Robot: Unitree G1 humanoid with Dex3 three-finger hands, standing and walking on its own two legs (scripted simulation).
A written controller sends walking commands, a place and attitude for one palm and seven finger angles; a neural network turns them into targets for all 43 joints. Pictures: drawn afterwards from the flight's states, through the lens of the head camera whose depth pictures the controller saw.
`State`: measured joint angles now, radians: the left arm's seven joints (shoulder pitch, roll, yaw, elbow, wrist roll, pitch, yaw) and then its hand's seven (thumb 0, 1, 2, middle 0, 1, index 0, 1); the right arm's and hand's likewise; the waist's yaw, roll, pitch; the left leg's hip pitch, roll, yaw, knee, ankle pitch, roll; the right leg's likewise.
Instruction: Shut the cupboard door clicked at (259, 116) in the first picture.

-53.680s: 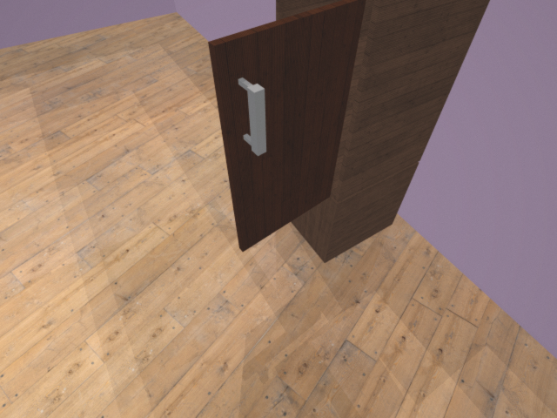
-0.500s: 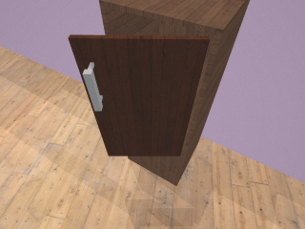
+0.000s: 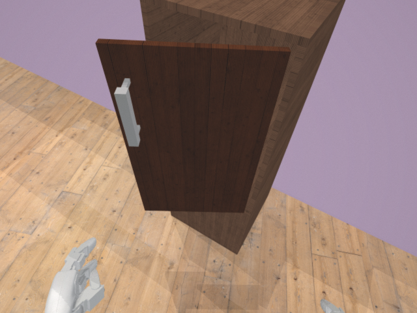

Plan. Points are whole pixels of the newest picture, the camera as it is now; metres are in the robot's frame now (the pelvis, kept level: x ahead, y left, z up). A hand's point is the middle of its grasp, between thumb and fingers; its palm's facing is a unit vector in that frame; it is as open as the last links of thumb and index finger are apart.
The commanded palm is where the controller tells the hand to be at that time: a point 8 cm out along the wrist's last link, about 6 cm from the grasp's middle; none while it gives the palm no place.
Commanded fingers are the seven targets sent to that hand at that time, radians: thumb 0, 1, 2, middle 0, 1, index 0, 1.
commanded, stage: raise the hand and make a fist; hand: left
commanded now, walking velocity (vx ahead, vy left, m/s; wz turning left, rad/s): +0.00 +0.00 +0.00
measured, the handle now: (130, 113) +0.47 +0.20 +0.13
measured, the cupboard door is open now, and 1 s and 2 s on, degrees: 31 31 31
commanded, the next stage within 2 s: bring the fist close to the handle in 1.78 s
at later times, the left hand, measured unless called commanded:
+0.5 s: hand (109, 272) +0.19 +0.18 +0.02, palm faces +0.02 -1.00 -0.05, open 5.1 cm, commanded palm +0.15 +0.24 +0.03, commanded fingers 0.00 0.90 0.90 -0.79 -0.94 -0.79 -0.94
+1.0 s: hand (87, 249) +0.20 +0.21 +0.08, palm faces +0.04 -1.00 -0.05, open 3.2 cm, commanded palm +0.17 +0.25 +0.09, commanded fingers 0.00 0.90 0.90 -1.25 -1.44 -1.25 -1.44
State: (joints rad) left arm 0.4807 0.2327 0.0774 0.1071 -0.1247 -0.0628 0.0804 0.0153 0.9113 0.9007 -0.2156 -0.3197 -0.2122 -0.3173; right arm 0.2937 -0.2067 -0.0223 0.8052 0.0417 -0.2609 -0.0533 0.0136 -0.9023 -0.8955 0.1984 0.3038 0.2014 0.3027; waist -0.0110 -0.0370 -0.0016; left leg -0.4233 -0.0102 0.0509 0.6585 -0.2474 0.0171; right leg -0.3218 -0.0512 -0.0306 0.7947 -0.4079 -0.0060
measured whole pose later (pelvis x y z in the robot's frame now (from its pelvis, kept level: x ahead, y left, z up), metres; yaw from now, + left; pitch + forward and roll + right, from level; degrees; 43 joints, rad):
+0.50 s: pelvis -0.01 -0.02 -0.06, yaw +1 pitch +10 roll -2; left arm 0.43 0.26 0.20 -0.08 -0.32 -0.33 -0.32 0.01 0.90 0.90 -0.61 -0.75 -0.61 -0.75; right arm 0.22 -0.21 0.01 0.59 0.04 -0.28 -0.08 0.02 -0.90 -0.90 0.20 0.30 0.20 0.30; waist 0.04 0.03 -0.12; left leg -0.85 0.05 -0.05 1.08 -0.40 -0.02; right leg -0.67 0.02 -0.10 1.06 -0.57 -0.04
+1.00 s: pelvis +0.00 +0.01 -0.02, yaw +1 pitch +5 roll -3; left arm 0.43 0.27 0.17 -0.24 -0.29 -0.19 -0.20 0.02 0.90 0.90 -1.07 -1.25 -1.07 -1.25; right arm 0.24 -0.22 0.04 0.53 0.04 -0.24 -0.06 0.02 -0.90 -0.90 0.20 0.30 0.20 0.30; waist 0.02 0.03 -0.08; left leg -0.63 0.02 0.00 0.89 -0.35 0.03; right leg -0.46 0.00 -0.06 0.85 -0.48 0.01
